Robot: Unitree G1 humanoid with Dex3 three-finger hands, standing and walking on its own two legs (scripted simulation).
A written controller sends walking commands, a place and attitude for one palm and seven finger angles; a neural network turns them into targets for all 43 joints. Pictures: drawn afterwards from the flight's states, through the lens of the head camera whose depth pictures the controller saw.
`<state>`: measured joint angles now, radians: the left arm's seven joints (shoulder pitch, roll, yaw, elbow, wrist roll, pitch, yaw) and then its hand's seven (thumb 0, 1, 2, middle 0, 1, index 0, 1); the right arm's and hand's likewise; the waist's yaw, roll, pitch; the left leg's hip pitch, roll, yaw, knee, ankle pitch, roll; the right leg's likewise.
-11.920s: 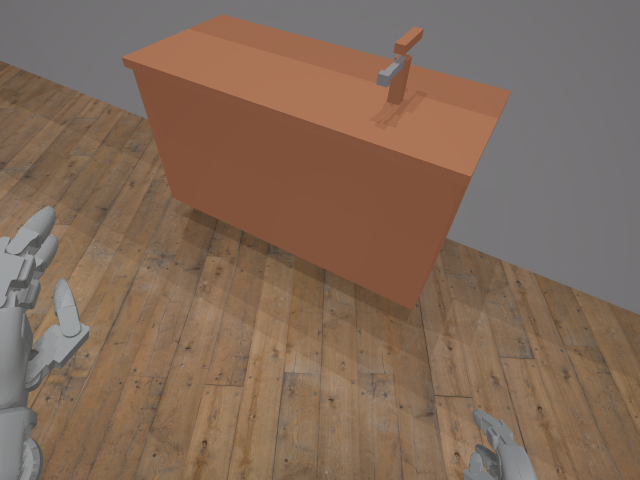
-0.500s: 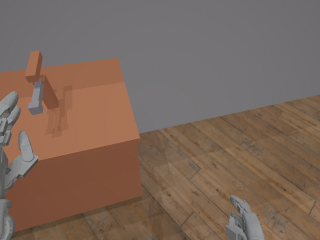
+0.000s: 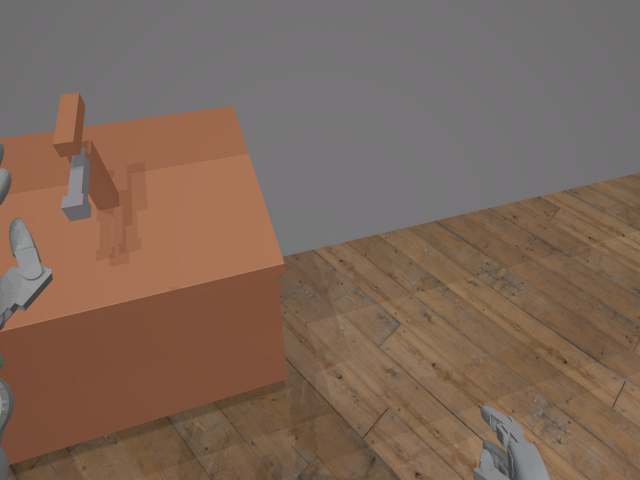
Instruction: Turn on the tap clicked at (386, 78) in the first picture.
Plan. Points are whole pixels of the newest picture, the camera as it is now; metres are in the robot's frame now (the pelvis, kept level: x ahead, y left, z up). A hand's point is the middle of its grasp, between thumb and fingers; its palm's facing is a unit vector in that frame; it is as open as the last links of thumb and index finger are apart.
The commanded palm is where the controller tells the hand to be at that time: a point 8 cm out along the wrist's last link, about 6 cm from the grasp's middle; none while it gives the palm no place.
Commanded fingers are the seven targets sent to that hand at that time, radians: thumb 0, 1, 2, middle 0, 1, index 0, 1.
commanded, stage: look again from close up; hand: left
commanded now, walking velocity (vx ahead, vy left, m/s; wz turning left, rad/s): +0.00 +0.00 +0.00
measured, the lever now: (76, 207) +0.44 +0.40 +0.05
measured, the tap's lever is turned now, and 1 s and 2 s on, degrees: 0 0 0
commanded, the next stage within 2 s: come to a stop and stand still in 0.16 s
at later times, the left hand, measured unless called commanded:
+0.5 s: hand (57, 264) +0.27 +0.28 +0.16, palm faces +0.37 -0.86 -0.34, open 7.4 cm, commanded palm +0.20 +0.32 +0.18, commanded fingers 0.00 0.90 0.90 -0.20 -0.30 -0.20 -0.30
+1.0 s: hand (52, 326) +0.21 +0.26 +0.15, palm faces +0.41 -0.84 -0.35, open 7.4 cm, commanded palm +0.16 +0.29 +0.18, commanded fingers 0.00 0.90 0.90 -0.20 -0.30 -0.20 -0.30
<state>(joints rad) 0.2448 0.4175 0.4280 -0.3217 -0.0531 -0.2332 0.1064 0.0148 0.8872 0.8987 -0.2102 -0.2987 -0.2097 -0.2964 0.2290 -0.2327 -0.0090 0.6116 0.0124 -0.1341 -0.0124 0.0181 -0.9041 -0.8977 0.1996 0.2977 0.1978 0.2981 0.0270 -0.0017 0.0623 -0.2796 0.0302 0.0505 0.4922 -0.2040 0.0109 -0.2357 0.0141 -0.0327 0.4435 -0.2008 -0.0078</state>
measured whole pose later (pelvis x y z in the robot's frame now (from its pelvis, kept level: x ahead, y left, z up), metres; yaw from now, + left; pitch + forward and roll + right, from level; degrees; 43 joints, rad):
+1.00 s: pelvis +0.00 +0.01 +0.00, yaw +1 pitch -2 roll -1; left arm 0.42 0.35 0.34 -0.37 -0.05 -0.23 0.10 0.01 0.88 0.90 -0.22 -0.30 -0.22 -0.30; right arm 0.28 -0.23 0.00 0.61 0.01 -0.15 -0.05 0.02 -0.90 -0.90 0.20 0.30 0.20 0.30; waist 0.03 0.00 0.01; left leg -0.25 0.02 0.03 0.49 -0.21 0.02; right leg -0.19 0.01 -0.05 0.42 -0.20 0.00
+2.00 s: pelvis +0.01 +0.03 +0.00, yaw -1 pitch +0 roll -1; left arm 0.43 0.36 0.33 -0.43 -0.04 -0.26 0.06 0.01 0.89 0.90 -0.21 -0.30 -0.21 -0.30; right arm 0.21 -0.20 0.01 0.56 0.01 -0.14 0.01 0.02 -0.90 -0.90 0.20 0.30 0.20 0.30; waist 0.00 -0.01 0.03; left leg -0.26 -0.01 0.07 0.49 -0.23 0.05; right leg -0.21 -0.01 0.01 0.43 -0.21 0.03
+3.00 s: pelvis +0.03 +0.03 +0.01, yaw +1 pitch +0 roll -2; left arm 0.41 0.35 0.34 -0.42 -0.05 -0.19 0.10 0.01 0.89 0.90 -0.21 -0.30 -0.21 -0.30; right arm 0.21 -0.20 0.02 0.57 0.00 -0.09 -0.03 0.02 -0.90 -0.90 0.20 0.30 0.20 0.30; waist 0.02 -0.01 0.03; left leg -0.21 -0.01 0.04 0.44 -0.23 0.05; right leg -0.14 -0.01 -0.02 0.34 -0.20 0.03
